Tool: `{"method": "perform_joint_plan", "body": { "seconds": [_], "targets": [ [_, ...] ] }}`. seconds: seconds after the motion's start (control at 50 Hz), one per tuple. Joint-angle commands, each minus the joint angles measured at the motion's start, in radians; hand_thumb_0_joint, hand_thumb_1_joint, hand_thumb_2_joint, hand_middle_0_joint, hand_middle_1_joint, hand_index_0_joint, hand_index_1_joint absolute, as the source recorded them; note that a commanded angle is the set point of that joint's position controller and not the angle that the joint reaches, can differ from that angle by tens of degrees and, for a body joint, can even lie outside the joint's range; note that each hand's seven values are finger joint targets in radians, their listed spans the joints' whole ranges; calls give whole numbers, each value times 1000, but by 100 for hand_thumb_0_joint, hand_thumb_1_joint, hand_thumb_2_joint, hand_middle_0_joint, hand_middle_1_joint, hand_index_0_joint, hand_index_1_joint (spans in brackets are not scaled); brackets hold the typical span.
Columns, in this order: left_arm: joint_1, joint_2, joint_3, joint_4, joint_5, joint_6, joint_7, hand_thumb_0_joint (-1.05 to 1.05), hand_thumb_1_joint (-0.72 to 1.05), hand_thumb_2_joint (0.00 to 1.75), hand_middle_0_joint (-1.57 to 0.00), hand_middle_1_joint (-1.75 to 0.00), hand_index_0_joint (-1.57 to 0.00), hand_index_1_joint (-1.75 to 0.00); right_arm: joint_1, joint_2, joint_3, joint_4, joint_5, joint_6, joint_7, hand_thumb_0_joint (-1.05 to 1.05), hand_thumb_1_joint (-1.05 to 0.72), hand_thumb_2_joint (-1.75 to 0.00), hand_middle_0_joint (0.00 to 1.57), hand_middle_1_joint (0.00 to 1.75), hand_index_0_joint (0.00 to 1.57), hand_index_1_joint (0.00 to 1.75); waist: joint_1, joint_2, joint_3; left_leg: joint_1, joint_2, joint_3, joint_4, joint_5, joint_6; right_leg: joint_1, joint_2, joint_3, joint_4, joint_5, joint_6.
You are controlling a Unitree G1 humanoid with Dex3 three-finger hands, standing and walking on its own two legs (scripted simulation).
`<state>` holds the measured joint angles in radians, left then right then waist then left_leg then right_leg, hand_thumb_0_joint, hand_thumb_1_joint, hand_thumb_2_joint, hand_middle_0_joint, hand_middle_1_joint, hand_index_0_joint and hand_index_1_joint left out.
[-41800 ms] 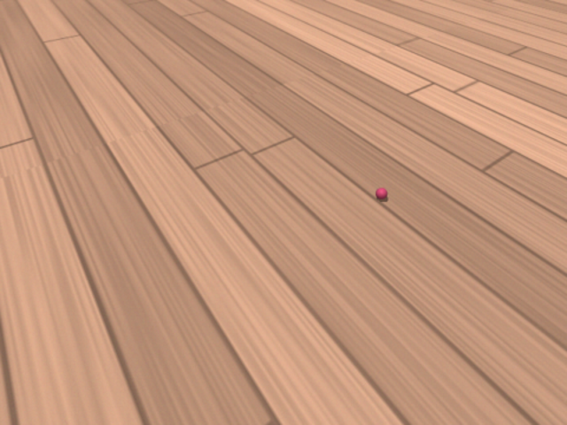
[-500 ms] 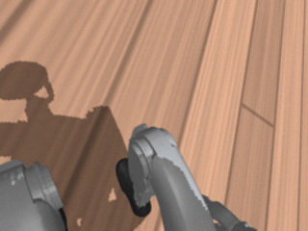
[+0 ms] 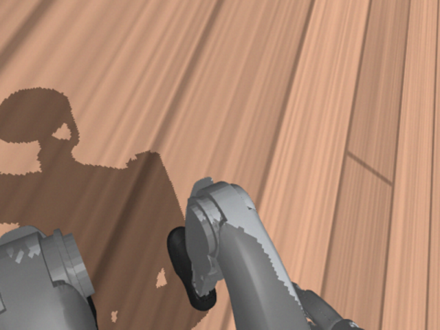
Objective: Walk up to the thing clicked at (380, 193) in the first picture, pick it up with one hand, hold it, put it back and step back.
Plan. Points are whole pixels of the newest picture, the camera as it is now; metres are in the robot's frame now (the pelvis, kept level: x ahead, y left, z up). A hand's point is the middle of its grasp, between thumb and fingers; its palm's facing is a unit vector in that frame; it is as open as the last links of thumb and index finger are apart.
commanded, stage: withdraw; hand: left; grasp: from above
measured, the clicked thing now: out of the picture +0.45 +0.37 -0.28
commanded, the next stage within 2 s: home in 0.82 s
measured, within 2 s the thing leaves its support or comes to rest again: neither
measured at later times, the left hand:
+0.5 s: hand out of the picture +0.43 +0.37 -0.07, palm faces -0.47 -0.12 -0.87, open 14.2 cm
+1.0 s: hand out of the picture +0.45 +0.38 -0.12, palm faces -0.33 -0.07 -0.94, open 13.8 cm
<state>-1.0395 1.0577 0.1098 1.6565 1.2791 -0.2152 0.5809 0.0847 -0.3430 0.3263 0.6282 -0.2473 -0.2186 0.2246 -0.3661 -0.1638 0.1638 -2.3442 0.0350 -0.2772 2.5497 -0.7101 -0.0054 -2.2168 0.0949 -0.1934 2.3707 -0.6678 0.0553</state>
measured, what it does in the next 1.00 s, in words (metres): stands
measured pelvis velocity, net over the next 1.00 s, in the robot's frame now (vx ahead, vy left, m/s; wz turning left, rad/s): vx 0.00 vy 0.00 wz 0.10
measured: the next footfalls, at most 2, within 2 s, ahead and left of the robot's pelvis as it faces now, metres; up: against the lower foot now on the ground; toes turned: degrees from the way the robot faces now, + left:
none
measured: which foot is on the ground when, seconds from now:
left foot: down 0.00-1.00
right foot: down 0.00-1.00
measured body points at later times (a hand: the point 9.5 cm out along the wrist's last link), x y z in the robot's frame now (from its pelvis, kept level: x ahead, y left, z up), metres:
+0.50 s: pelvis -0.01 -0.01 +0.05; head +0.22 +0.09 +0.43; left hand +0.45 +0.38 -0.02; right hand +0.12 -0.26 -0.05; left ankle +0.06 +0.13 -0.27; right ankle +0.11 -0.12 -0.27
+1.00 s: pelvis +0.00 +0.00 +0.02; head +0.23 +0.11 +0.39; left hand +0.46 +0.38 -0.07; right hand +0.07 -0.26 -0.07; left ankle +0.06 +0.13 -0.27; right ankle +0.11 -0.11 -0.27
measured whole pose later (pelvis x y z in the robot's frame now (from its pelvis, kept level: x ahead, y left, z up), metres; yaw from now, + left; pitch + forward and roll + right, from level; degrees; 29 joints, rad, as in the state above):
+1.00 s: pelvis +0.00 +0.00 +0.02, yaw +6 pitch +33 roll -10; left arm -1.01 0.87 0.11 1.35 1.28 -0.19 0.35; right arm 0.19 -0.26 0.15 0.67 -0.14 -0.02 0.13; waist -0.28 -0.03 -0.02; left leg -2.37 0.01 -0.16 2.42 -0.64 0.01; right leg -2.26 0.04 -0.11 2.32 -0.66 0.04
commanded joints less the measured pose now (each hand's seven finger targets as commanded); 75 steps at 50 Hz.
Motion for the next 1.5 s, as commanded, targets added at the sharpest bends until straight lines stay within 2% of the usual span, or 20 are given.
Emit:
{"method": "perform_joint_plan", "body": {
  "seconds": [0.0, 0.08, 0.16, 0.2, 0.3, 0.4, 0.5, 0.56, 0.66, 0.74, 0.82, 0.88, 0.94, 1.04, 1.12, 1.24, 1.32, 1.42, 1.44, 1.48],
  "targets": [
    [-270, 267, 26, -277, -27, 18, 19, 0, -53, 98, -6, -101, -7, -100, 173, -320, -123, 20, 20, -2, -6, 0, -90, -90, 20, 30, 20, 30, 15, 715, -771, 628, 32, 108, -279, 312, -10, 335, 23, -88, -175, 317, -83],
    [-207, 223, 54, -414, -58, 57, -26, 0, -53, 99, -6, -99, -7, -99, 178, -294, -177, 13, 38, 21, 4, 0, -90, -90, 20, 30, 20, 30, 80, 775, -865, 626, 21, 136, -321, 302, -11, 333, 17, -68, -198, 307, -91],
    [-176, 121, 11, -479, -96, 115, -135, 0, -54, 100, -6, -99, -6, -99, 191, -266, -232, 15, 83, 63, 16, 0, -90, -90, 20, 30, 20, 30, 117, 730, -860, 573, 9, 159, -361, 253, 2, 281, 13, -33, -228, 259, -98],
    [-170, 37, -32, -453, -124, 140, -195, 0, -54, 100, -7, -100, -6, -100, 214, -255, -250, 13, 100, 86, 16, 0, -90, -90, 20, 30, 20, 30, 93, 594, -805, 505, 8, 163, -369, 204, 20, 288, 15, -20, -270, 233, -90],
    [-185, -68, -102, -517, -184, 146, -358, 0, -55, 102, -7, -100, -6, -101, 277, -244, -294, 9, 138, 147, -16, 0, -90, -90, 20, 30, 20, 30, 71, 419, -767, 477, -8, 165, -434, 167, 34, 377, 4, 6, -358, 189, -91],
    [-200, -53, -99, -558, -188, 108, -457, 0, -53, 102, -7, -100, -6, -101, 285, -233, -302, -9, 157, 197, -74, 0, -90, -90, 20, 30, 20, 30, 91, 359, -756, 471, -28, 179, -447, 163, 34, 394, -14, 28, -390, 155, -101],
    [-187, -5, -62, -508, -153, 43, -442, 0, -53, 101, -7, -100, -7, -100, 271, -204, -274, -19, 154, 225, -106, 0, -90, -90, 20, 30, 20, 30, 108, 320, -737, 437, -33, 201, -435, 160, 42, 403, -20, 44, -398, 142, -93],
    [-211, 52, -23, -483, -122, -2, -399, 0, -53, 102, -7, -99, -6, -100, 243, -199, -257, -16, 146, 232, -122, 0, -90, -90, 20, 30, 20, 30, 131, 387, -752, 459, -35, 210, -433, 146, 35, 362, -20, 48, -378, 112, -102],
    [-308, 86, -13, -436, -48, -58, -301, 0, -53, 100, -7, -99, -7, -99, 245, -200, -238, 10, 120, 233, -126, 0, -90, -90, 20, 30, 20, 30, 96, 461, -818, 497, -27, 205, -391, 168, 32, 338, -14, 52, -327, 143, -96],
    [-398, 94, -14, -414, -23, -71, -223, 0, -52, 99, -7, -99, -7, -99, 258, -225, -238, 22, 98, 217, -127, 0, -89, -90, 20, 30, 20, 30, 65, 523, -800, 534, -25, 191, -389, 139, 22, 265, -18, 16, -308, 119, -100],
    [-402, 143, 26, -434, 4, -42, -177, 0, -50, 97, -8, -98, -9, -98, 271, -237, -253, 21, 91, 202, -122, 0, -90, -90, 20, 30, 20, 30, 91, 650, -904, 649, -22, 181, -416, 167, 8, 239, -28, -8, -251, 166, -100],
    [-377, 152, 56, -502, -8, 4, -162, 0, -49, 96, -10, -96, -11, -95, 270, -237, -271, 14, 100, 191, -118, 0, -90, -90, 20, 30, 20, 30, 122, 698, -988, 719, -22, 177, -438, 214, 4, 230, -36, -7, -241, 202, -104],
    [-316, 125, 42, -485, -27, 53, -188, 0, -35, 89, -22, -84, -22, -83, 284, -223, -287, 26, 115, 190, -112, 0, -88, -90, 20, 30, 20, 30, 132, 671, -995, 702, -20, 192, -447, 234, 14, 255, -32, 4, -272, 225, -101],
    [-150, 19, 24, -571, -143, 127, -287, 0, -5, 86, -23, -56, -21, -58, 326, -195, -325, 24, 146, 208, -100, 0, -89, -90, 20, 30, 20, 30, 171, 572, -1023, 713, -28, 209, -500, 292, 29, 364, -31, 30, -353, 261, -93],
    [44, -64, 18, -773, -286, 158, -407, 0, 26, 83, -21, -43, -20, -44, 335, -168, -370, -8, 184, 226, -98, 0, -89, -90, 20, 30, 20, 30, 231, 474, -1104, 719, -32, 233, -561, 321, 40, 531, -28, 68, -434, 289, -86],
    [264, -198, 28, -1081, -542, 206, -526, 0, 74, 87, -20, -30, -20, -30, 261, -145, -387, -54, 219, 235, -134, 0, -90, -90, 20, 30, 20, 30, 248, 299, -961, 697, -28, 222, -666, 229, 53, 601, -34, 95, -578, 222, -87],
    [397, -261, 32, -1257, -658, 218, -548, 0, 90, 90, -20, -30, -20, -30, 199, -122, -403, -93, 239, 221, -158, 0, -90, -90, 20, 30, 20, 30, 285, 316, -948, 806, -18, 202, -787, 148, 46, 646, -44, 109, -653, 154, -86],
    [552, -371, 9, -1357, -752, 261, -530, 0, 90, 90, -20, -30, -20, -30, 140, -104, -403, -113, 264, 196, -195, 0, -90, -90, 20, 30, 20, 30, 290, 364, -859, 961, -5, 154, -972, 48, 33, 680, -51, 112, -733, 110, -82],
    [550, -356, 28, -1427, -777, 272, -524, 0, 90, 90, -20, -30, -20, -30, 128, -104, -402, -122, 267, 189, -203, 0, -90, -90, 20, 30, 20, 30, 301, 392, -881, 1005, -7, 144, -1002, 36, 31, 706, -53, 114, -750, 107, -81],
    [616, -421, -7, -1448, -831, 308, -523, 0, 90, 90, -20, -30, -20, -30, 106, -96, -403, -126, 271, 172, -219, 0, -90, -90, 20, 30, 20, 30, 285, 369, -849, 1058, -6, 153, -1046, 32, 30, 745, -55, 120, -811, 100, -78]
  ]
}}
